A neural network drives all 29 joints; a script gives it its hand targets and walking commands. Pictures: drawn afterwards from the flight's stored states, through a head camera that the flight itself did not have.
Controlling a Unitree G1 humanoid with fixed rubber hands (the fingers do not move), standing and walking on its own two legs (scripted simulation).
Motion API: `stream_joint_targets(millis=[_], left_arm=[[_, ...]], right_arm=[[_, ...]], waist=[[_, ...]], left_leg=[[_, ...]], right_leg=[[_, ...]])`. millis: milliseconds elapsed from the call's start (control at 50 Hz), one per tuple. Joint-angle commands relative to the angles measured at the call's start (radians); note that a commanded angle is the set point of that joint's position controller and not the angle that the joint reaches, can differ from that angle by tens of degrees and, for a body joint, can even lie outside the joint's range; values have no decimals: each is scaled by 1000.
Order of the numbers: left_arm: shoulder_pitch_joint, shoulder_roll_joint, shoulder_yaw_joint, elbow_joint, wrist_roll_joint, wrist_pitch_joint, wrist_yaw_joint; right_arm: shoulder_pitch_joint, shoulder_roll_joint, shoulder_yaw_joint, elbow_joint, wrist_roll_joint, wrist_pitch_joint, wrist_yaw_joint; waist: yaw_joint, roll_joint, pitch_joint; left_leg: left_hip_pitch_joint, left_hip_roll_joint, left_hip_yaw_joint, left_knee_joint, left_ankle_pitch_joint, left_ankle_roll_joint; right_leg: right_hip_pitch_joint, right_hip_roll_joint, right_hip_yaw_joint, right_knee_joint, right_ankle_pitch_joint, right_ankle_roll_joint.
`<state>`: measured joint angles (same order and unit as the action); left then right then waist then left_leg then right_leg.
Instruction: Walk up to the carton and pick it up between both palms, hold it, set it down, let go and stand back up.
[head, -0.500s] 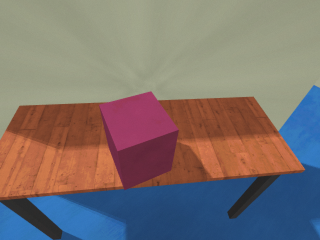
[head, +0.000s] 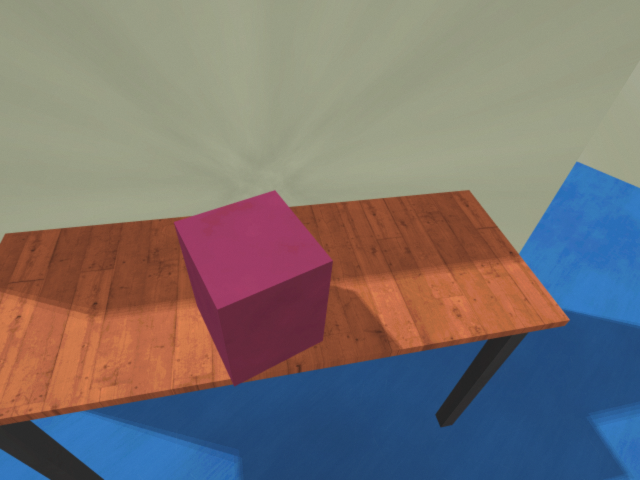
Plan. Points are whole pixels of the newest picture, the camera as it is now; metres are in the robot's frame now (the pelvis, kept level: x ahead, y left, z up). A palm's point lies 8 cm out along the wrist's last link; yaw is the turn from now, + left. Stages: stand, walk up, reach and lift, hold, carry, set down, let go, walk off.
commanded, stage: stand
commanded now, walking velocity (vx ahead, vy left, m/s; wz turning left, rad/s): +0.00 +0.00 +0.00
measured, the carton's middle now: (255, 286) +0.43 +0.09 -0.04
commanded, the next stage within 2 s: none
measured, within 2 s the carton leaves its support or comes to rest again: neither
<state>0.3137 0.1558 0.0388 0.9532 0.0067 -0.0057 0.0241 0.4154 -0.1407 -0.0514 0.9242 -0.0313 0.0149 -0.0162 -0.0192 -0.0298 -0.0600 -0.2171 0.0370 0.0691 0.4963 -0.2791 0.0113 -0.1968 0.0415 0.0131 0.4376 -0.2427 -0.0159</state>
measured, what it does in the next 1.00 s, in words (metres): stands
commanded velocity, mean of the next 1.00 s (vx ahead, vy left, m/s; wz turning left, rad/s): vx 0.00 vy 0.00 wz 0.00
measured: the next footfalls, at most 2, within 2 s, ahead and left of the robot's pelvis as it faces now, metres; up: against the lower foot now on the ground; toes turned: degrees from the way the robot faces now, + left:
none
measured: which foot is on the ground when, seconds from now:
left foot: down 0.00-1.00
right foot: down 0.00-1.00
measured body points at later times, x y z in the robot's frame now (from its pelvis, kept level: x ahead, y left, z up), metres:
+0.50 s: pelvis +0.02 +0.02 +0.00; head +0.01 +0.04 +0.45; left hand -0.02 +0.22 -0.17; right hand -0.02 -0.17 -0.15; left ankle -0.01 +0.11 -0.74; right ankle -0.01 -0.11 -0.74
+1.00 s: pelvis +0.02 +0.04 +0.00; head +0.02 +0.05 +0.45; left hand -0.02 +0.23 -0.17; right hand -0.03 -0.16 -0.15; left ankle -0.01 +0.11 -0.74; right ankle -0.01 -0.11 -0.74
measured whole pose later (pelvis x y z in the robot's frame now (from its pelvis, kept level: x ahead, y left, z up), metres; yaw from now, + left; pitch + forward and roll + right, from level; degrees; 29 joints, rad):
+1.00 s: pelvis +0.02 +0.04 +0.00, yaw +0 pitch -2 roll +0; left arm 0.34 0.09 0.01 1.21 0.01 0.00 0.06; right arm 0.38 -0.07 -0.03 1.13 -0.02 -0.01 -0.05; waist -0.01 -0.03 0.01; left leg -0.10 -0.04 0.09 0.41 -0.28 0.07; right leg -0.11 -0.03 0.04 0.41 -0.27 0.04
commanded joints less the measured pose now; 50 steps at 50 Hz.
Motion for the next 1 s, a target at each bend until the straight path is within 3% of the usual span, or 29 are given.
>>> stream_joint_targets(millis=[0,100,200,240,280,340,360,380,400,440,460,500,520,540,560,580,620,640,720,760,780,820,860,920,960,980], left_arm=[[33,77,25,1,7,-12,4],[55,76,27,54,8,-12,9],[85,16,6,116,3,-7,16],[87,13,0,132,1,-13,19],[86,34,4,147,2,-10,16],[100,-1,-11,170,5,-6,24],[102,21,-5,177,3,-8,22],[109,7,-8,188,1,-8,25],[112,17,-7,196,4,-6,26],[138,2,-14,213,-2,-11,26],[122,0,-15,213,0,-9,30],[131,-14,-17,221,4,-8,32],[120,11,-12,223,5,-5,34],[132,4,-10,226,2,-2,33],[110,-11,-21,227,3,0,32],[135,-20,-23,235,-2,1,29],[118,-30,-23,235,-1,-3,28],[121,-22,-19,237,3,-5,25],[129,-3,-14,247,3,-5,33],[134,-7,-10,263,4,-2,29],[107,-27,-18,247,4,-1,31],[99,-13,-11,239,0,0,34],[120,-39,-25,253,-1,-2,34],[116,-15,-18,254,0,4,37],[125,-14,-20,267,-5,7,41],[116,-1,-13,258,2,6,39]], right_arm=[[75,-69,-12,8,4,-23,-19],[64,-86,-19,30,1,-33,-27],[108,-73,-20,78,5,-35,-29],[117,-47,-15,90,5,-30,-30],[112,-25,-3,107,9,-29,-30],[117,-15,-1,121,6,-29,-32],[110,-30,-4,123,5,-29,-34],[121,-27,-6,134,7,-29,-35],[100,-28,-4,131,7,-34,-32],[111,-17,0,147,13,-33,-33],[113,-26,-2,150,9,-33,-36],[93,-31,-5,150,6,-32,-37],[102,2,1,157,4,-32,-37],[87,-9,4,160,8,-31,-41],[98,-21,-4,159,8,-30,-41],[96,-10,3,172,14,-31,-38],[110,-9,1,182,16,-29,-38],[82,4,5,179,13,-29,-37],[79,-19,1,187,13,-34,-41],[81,10,10,188,11,-36,-41],[68,-7,4,186,12,-33,-35],[62,-11,1,195,10,-31,-40],[78,-16,3,198,8,-30,-37],[78,-23,3,203,12,-26,-38],[94,7,10,214,17,-28,-35],[91,32,19,221,11,-25,-37]], waist=[[17,117,171],[30,94,150],[11,-1,156],[4,54,137],[11,9,165],[6,29,173],[8,-7,172],[5,27,166],[5,1,171],[12,42,145],[10,9,143],[10,42,151],[1,32,201],[14,39,202],[-1,54,208],[16,57,210],[9,25,197],[18,50,185],[16,35,170],[13,-5,167],[13,20,191],[14,7,181],[6,31,181],[7,13,189],[-9,35,198],[3,66,214]], left_leg=[[-22,78,-138,-201,23,29],[0,84,-152,-218,36,46],[64,80,-148,-196,133,51],[84,70,-133,-184,159,50],[57,79,-129,-185,166,45],[64,65,-118,-184,149,46],[77,68,-127,-183,175,51],[94,65,-107,-172,186,46],[87,78,-121,-165,224,53],[113,68,-111,-162,269,52],[118,72,-114,-159,276,52],[106,74,-114,-153,321,56],[79,70,-105,-153,293,50],[64,62,-99,-171,243,48],[88,60,-96,-170,242,43],[82,57,-107,-176,240,45],[79,59,-113,-179,260,43],[95,62,-113,-170,257,51],[83,57,-104,-176,290,49],[104,71,-119,-169,287,53],[76,61,-106,-171,280,48],[107,63,-110,-169,289,51],[98,61,-110,-175,270,50],[88,58,-107,-184,233,48],[115,57,-117,-182,202,47],[77,60,-121,-190,215,45]], right_leg=[[-62,-93,100,-98,65,-30],[-36,-93,83,-106,80,-17],[-49,-106,74,-112,100,-8],[-48,-104,78,-107,103,2],[-43,-105,82,-110,126,6],[-52,-111,81,-101,125,12],[-49,-114,81,-111,127,7],[-47,-112,78,-104,143,15],[-44,-113,76,-106,157,11],[-24,-114,79,-96,155,12],[-32,-112,71,-84,165,18],[-14,-113,75,-97,181,13],[-26,-120,76,-98,184,10],[-30,-118,82,-100,168,9],[-41,-118,77,-99,170,12],[-40,-115,78,-93,160,15],[-23,-115,72,-81,150,13],[-25,-113,76,-91,159,15],[22,-117,68,-87,179,20],[17,-115,70,-87,180,17],[8,-121,74,-87,191,16],[-4,-122,71,-90,180,14],[6,-120,64,-88,159,24],[6,-118,63,-87,174,29],[-24,-117,66,-88,155,33],[-11,-121,68,-83,148,29]])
